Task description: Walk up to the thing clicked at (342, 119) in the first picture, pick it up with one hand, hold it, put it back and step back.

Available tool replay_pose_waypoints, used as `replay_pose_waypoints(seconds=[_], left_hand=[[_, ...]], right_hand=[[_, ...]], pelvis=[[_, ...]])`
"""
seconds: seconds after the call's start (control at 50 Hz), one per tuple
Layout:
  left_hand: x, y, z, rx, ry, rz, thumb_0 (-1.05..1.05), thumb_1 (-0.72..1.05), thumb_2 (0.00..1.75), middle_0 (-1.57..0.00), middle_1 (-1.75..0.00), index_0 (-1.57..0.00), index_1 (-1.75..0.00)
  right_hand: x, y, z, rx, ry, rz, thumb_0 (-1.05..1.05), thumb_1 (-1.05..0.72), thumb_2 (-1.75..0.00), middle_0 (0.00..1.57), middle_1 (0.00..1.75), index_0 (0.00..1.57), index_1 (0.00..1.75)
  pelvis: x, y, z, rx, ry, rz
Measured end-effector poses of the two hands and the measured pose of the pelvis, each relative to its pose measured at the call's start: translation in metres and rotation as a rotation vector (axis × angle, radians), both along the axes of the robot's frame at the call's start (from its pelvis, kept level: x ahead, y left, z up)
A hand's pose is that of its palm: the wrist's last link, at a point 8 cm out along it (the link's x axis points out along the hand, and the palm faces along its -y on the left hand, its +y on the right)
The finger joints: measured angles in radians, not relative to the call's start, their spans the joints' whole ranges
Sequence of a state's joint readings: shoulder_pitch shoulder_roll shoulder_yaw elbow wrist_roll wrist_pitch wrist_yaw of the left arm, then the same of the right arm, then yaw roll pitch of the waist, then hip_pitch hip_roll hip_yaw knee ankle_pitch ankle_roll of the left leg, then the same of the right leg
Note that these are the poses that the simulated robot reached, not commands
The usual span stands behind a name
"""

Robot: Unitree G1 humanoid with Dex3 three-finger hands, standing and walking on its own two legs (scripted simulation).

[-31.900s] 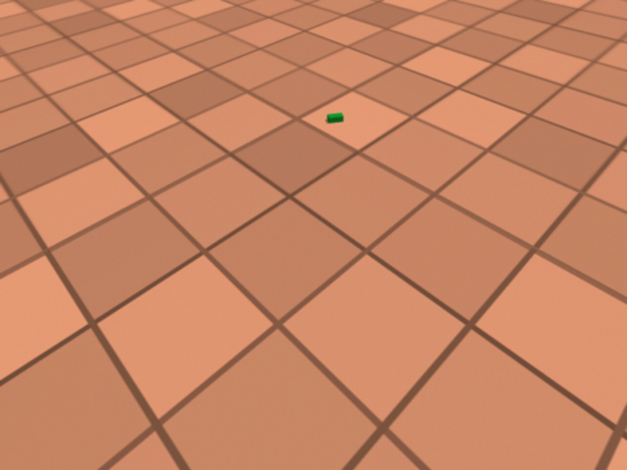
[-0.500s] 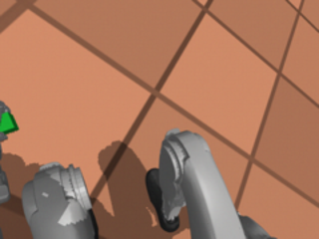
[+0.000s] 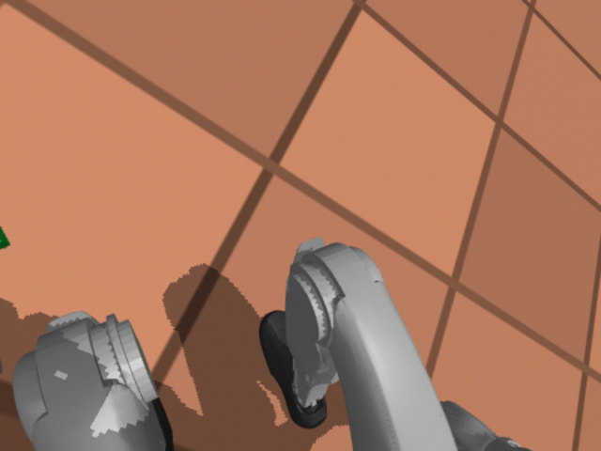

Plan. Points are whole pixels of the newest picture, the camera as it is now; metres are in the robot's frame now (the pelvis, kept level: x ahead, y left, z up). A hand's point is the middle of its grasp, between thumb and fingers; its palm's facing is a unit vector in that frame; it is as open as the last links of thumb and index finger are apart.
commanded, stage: open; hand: left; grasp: from above
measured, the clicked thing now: out of the picture +0.42 +0.33 -0.28
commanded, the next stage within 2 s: withdraw in 1.08 s
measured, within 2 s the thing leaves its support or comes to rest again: neither
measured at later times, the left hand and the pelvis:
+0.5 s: hand out of the picture +0.41 +0.32 -0.24, palm faces -0.43 -0.19 -0.89, open 10.0 cm; pelvis +0.00 +0.00 +0.00, yaw +0 degrees
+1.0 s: hand out of the picture +0.42 +0.32 -0.25, palm faces -0.43 -0.19 -0.88, open 12.6 cm; pelvis +0.00 +0.00 +0.00, yaw -1 degrees
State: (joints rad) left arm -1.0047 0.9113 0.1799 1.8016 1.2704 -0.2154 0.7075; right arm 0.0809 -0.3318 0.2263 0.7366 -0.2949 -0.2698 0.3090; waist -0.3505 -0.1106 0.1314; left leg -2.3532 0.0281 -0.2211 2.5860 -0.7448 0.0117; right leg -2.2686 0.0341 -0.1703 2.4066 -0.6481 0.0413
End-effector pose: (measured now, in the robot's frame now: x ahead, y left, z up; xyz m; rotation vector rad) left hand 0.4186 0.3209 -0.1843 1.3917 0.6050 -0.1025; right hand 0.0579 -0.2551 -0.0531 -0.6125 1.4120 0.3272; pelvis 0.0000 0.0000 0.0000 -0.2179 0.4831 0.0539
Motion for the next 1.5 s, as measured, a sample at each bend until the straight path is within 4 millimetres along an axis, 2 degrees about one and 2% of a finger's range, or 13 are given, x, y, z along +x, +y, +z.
replay_pose_waypoints(seconds=[0.16,0.26,0.5,0.74,1.0,1.26,1.38,1.44,1.5], left_hand=[[0.000,0.001,0.000,-0.008,0.003,0.002,0.00,0.41,0.10,-1.00,-0.14,-1.00,-0.13],[-0.001,0.001,0.000,-0.010,0.003,-0.009,0.00,0.38,0.16,-0.94,-0.23,-0.92,-0.20],[-0.003,-0.001,-0.003,0.005,0.008,-0.026,0.00,0.11,0.45,-0.77,-0.53,-0.64,-0.44],[-0.004,-0.001,-0.005,-0.009,0.011,-0.001,0.00,-0.12,0.65,-0.61,-0.77,-0.43,-0.65],[0.003,0.003,-0.008,0.010,0.014,-0.001,0.00,-0.25,0.78,-0.33,-0.82,-0.31,-0.80],[0.003,0.006,-0.007,-0.009,0.008,0.001,0.00,-0.32,0.84,-0.23,-0.88,-0.24,-0.87],[0.013,0.012,0.008,0.002,-0.059,-0.011,0.00,-0.34,0.86,-0.23,-0.87,-0.23,-0.86],[0.018,0.018,0.029,0.031,-0.104,-0.028,0.00,-0.35,0.86,-0.23,-0.86,-0.23,-0.86],[0.020,0.024,0.060,0.069,-0.140,-0.042,0.00,-0.35,0.87,-0.22,-0.85,-0.22,-0.85]], right_hand=[[0.001,0.004,0.005,-0.004,-0.014,0.015,0.00,-0.90,-0.90,0.20,0.30,0.20,0.30],[-0.001,0.005,0.007,-0.004,-0.010,0.024,0.00,-0.90,-0.90,0.20,0.30,0.20,0.30],[-0.002,0.004,0.009,0.004,-0.008,0.041,0.00,-0.89,-0.90,0.21,0.30,0.20,0.30],[-0.001,0.002,0.013,0.000,-0.010,0.042,0.00,-0.89,-0.90,0.21,0.30,0.20,0.30],[-0.002,0.003,0.013,0.008,0.008,0.039,0.00,-0.89,-0.90,0.21,0.30,0.20,0.30],[0.000,0.005,0.015,0.002,0.001,0.036,0.00,-0.89,-0.90,0.21,0.30,0.20,0.30],[0.003,0.002,0.015,-0.001,-0.009,0.021,0.00,-0.90,-0.90,0.21,0.30,0.20,0.30],[0.007,-0.001,0.012,0.002,-0.021,-0.010,0.00,-0.90,-0.90,0.21,0.30,0.20,0.30],[0.014,-0.004,0.007,0.019,-0.045,-0.054,0.00,-0.91,-0.90,0.21,0.30,0.20,0.30]], pelvis=[[-0.002,0.001,0.001,-0.007,-0.013,0.002],[-0.003,0.001,0.002,-0.011,-0.016,0.001],[-0.004,0.001,0.002,-0.012,-0.023,-0.003],[-0.004,0.001,0.003,-0.014,-0.024,-0.002],[-0.002,0.001,0.003,-0.016,-0.016,-0.003],[-0.001,0.002,0.004,-0.020,-0.011,-0.001],[0.000,0.001,0.004,-0.015,-0.001,0.002],[0.003,0.000,0.006,-0.009,0.018,0.006],[0.005,-0.001,0.010,-0.001,0.045,0.012]])
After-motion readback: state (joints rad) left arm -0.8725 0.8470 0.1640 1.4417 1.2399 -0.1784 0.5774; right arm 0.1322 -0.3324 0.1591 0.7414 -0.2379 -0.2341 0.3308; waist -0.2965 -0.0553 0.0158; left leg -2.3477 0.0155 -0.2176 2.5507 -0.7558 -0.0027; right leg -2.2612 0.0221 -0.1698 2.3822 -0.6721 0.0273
